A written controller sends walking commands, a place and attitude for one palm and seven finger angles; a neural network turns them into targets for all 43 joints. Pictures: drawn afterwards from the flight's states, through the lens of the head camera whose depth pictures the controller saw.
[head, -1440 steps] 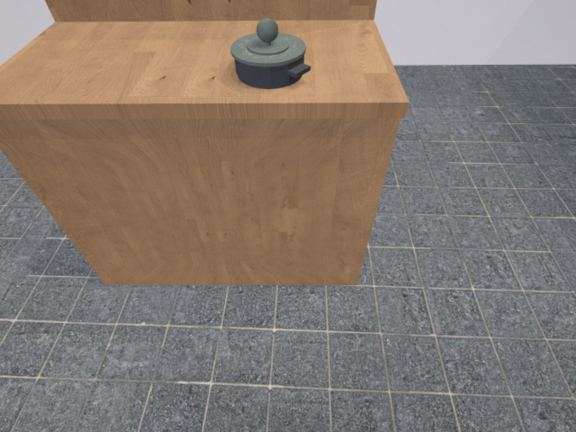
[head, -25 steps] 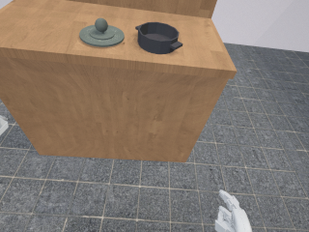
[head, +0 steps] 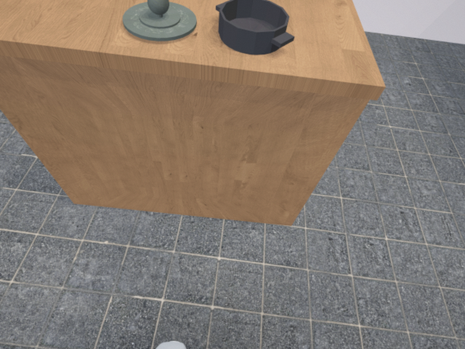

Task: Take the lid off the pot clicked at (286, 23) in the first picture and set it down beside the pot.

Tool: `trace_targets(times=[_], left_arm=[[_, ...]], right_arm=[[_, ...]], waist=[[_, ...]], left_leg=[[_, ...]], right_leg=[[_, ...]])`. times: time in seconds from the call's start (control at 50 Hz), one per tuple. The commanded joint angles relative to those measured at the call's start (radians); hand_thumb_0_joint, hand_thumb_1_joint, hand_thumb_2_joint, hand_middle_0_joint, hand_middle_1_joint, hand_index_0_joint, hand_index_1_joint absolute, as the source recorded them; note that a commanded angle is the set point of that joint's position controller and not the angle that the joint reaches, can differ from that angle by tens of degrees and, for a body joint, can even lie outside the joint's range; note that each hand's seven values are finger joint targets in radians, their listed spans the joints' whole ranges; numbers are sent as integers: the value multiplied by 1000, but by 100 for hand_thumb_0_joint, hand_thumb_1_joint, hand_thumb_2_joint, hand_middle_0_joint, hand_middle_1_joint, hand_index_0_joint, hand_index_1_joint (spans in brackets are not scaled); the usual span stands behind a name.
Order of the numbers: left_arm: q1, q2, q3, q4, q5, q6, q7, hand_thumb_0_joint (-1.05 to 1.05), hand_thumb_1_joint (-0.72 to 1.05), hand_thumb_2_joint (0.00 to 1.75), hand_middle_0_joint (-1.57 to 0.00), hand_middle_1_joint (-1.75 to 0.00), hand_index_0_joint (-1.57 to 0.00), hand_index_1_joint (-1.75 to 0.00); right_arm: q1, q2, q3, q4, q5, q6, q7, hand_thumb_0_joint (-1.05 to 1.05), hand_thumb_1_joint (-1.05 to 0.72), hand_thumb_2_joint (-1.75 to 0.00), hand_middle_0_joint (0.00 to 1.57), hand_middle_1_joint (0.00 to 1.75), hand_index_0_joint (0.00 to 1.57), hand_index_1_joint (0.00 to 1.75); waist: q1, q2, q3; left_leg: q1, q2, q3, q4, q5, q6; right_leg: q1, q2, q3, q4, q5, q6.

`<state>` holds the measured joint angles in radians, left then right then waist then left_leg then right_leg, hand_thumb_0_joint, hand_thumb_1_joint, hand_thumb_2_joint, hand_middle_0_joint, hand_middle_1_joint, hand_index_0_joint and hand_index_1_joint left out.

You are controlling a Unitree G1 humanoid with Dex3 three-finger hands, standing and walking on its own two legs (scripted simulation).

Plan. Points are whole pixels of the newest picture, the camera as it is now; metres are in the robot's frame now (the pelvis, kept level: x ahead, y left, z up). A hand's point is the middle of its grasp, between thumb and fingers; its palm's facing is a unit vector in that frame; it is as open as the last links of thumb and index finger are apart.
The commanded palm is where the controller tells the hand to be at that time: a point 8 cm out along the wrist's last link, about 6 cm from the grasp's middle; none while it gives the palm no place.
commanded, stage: let the arm hang, fingers relaxed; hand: left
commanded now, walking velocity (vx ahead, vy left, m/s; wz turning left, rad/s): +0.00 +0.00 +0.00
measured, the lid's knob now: (158, 2) +0.82 +0.23 +0.13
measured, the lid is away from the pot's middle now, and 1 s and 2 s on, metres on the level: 0.23 0.23 0.23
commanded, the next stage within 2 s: look to check the result in 1.18 s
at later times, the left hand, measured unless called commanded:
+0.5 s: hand out of the picture +0.04 +0.18 -0.17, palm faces +0.02 -0.98 -0.21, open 7.2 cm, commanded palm none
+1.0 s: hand out of the picture +0.03 +0.17 -0.17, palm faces +0.04 -0.98 -0.19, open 7.4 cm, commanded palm none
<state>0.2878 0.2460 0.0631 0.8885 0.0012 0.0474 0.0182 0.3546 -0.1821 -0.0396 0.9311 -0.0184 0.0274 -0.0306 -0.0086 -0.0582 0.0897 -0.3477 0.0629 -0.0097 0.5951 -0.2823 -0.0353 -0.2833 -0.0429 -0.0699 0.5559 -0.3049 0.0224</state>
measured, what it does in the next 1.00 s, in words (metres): stands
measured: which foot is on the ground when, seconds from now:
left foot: down 0.00-1.00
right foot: down 0.00-1.00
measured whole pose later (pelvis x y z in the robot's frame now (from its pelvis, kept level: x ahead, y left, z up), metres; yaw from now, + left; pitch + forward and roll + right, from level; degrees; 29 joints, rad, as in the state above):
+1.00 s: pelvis +0.03 +0.00 +0.01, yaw -1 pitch +0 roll +0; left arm 0.27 0.14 0.03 1.11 0.01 0.00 0.04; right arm 0.30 -0.13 -0.05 1.09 -0.01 0.01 -0.04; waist 0.00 0.00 0.03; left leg -0.21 0.06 0.02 0.49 -0.28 -0.03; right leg -0.16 -0.04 -0.05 0.45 -0.29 0.03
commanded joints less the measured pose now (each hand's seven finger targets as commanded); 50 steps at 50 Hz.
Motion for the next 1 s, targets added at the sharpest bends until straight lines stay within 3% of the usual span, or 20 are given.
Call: trace_targets(times=[0.0,0.06,0.14,0.2,0.26,0.32,0.46,0.5,0.58,0.62,0.74,0.98], left_arm=[[7,88,-2,-25,7,-42,5,0,90,90,-20,-30,-20,-30],[-19,97,-10,23,7,-43,10,0,90,90,-20,-30,-20,-30],[-37,99,-17,70,9,-36,15,0,90,90,-20,-30,-20,-30],[-26,86,-21,91,10,-31,19,0,90,90,-20,-30,-20,-30],[-13,69,-21,104,11,-31,20,0,90,90,-20,-30,-20,-30],[-4,55,-17,112,10,-35,19,0,90,90,-20,-30,-20,-30],[22,18,-12,137,7,-50,20,0,90,90,-20,-30,-20,-30],[20,15,-12,142,7,-50,20,0,90,90,-20,-30,-20,-30],[25,15,-13,154,7,-53,23,0,90,90,-20,-30,-20,-30],[21,8,-14,159,7,-52,23,0,90,90,-20,-30,-20,-30],[30,2,-15,173,8,-56,24,0,90,90,-20,-30,-20,-30],[43,-1,-12,187,9,-59,25,0,90,90,-20,-30,-20,-30]], right_arm=[[24,-122,-41,-66,11,-30,-5,0,-90,-90,20,30,20,30],[36,-100,-37,-31,10,-19,4,0,-90,-90,20,30,20,30],[46,-84,-33,19,2,-5,14,0,-90,-90,20,30,20,30],[63,-66,-27,50,-1,-2,17,0,-90,-90,20,30,20,30],[61,-64,-27,64,-3,-5,16,0,-90,-90,20,30,20,30],[59,-52,-25,76,-4,-15,14,0,-90,-90,20,30,20,30],[46,-40,-24,92,1,-33,2,0,-90,-90,20,30,20,30],[45,-33,-24,99,3,-33,0,0,-90,-90,20,30,20,30],[46,-30,-26,106,6,-30,-2,0,-90,-90,20,30,20,30],[43,-26,-26,111,4,-27,-3,0,-90,-90,20,30,20,30],[39,-27,-27,119,6,-28,-3,0,-90,-90,20,30,20,30],[22,-35,-27,130,8,-33,-8,0,-90,-90,20,30,20,30]], waist=[[-2,130,-264],[-13,18,-162],[-17,-29,10],[-17,-17,59],[-11,-11,64],[-6,40,30],[4,110,-68],[2,115,-57],[-1,79,-58],[-3,80,-31],[-7,62,-36],[-4,69,-51]], left_leg=[[103,65,-36,-106,295,77],[61,29,-9,-111,107,56],[57,14,-9,-141,-10,55],[50,16,-13,-165,-43,60],[24,21,-21,-193,-72,62],[23,25,-24,-210,-47,63],[78,42,-20,-193,148,63],[87,44,-16,-187,179,62],[112,40,-4,-169,201,58],[107,39,-2,-176,175,57],[130,39,5,-173,191,58],[172,45,12,-167,281,62]], right_leg=[[178,-44,53,-78,268,-45],[124,-83,93,-156,161,-62],[-28,-76,116,-249,-126,-66],[-70,-61,117,-264,-209,-62],[-52,-48,113,-251,-198,-55],[-12,-43,100,-217,-125,-54],[90,-43,65,-153,138,-46],[90,-45,63,-152,172,-46],[90,-50,66,-164,200,-47],[77,-51,65,-174,173,-46],[82,-51,67,-181,189,-45],[105,-51,61,-165,283,-42]])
